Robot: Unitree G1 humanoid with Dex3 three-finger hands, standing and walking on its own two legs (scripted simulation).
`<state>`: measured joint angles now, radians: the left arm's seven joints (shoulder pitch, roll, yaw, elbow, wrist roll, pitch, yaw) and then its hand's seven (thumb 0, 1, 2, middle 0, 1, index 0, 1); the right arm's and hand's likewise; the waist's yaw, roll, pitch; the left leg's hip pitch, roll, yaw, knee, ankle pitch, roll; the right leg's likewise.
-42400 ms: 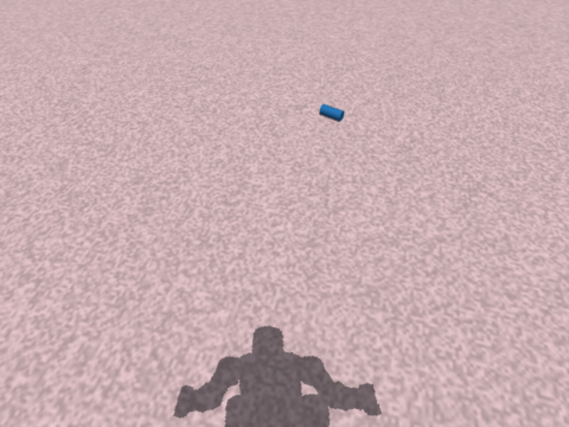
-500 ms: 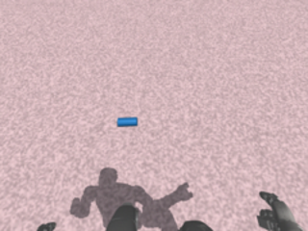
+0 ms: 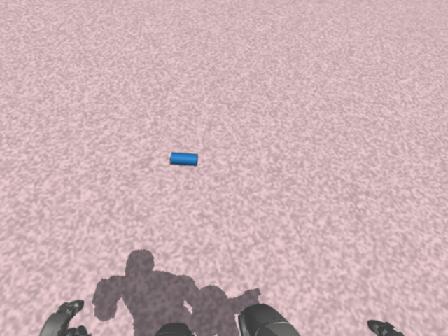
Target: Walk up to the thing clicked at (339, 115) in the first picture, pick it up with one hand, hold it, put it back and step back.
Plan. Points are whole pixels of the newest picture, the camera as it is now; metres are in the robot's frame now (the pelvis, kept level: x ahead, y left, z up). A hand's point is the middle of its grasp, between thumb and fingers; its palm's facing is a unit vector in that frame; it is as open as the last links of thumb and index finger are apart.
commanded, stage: step back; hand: left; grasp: from above
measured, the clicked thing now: (184, 158) +0.99 +0.17 -0.73
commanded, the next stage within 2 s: stand in 1.36 s
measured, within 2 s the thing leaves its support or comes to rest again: neither
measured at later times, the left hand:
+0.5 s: hand out of the picture -0.09 +0.27 -0.13, palm faces +0.05 -0.88 -0.47, open 7.3 cm
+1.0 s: hand out of the picture -0.11 +0.23 -0.14, palm faces +0.08 -0.92 -0.40, open 7.3 cm
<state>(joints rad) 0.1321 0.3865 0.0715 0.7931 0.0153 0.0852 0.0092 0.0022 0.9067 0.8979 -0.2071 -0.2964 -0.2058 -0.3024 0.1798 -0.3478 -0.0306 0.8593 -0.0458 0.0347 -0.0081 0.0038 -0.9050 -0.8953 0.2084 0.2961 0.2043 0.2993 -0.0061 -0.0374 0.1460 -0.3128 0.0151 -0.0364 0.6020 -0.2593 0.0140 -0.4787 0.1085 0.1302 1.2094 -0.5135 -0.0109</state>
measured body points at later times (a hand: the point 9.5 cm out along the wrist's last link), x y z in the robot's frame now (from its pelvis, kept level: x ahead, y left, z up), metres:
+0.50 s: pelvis -0.15 -0.03 -0.01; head -0.13 -0.05 +0.44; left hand -0.10 +0.31 -0.10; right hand -0.08 -0.34 -0.15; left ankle -0.17 +0.11 -0.73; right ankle -0.12 -0.16 -0.73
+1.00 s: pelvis -0.13 -0.04 +0.00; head -0.12 -0.05 +0.45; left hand -0.12 +0.28 -0.11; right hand -0.04 -0.35 -0.13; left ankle -0.11 +0.11 -0.69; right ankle -0.11 -0.14 -0.73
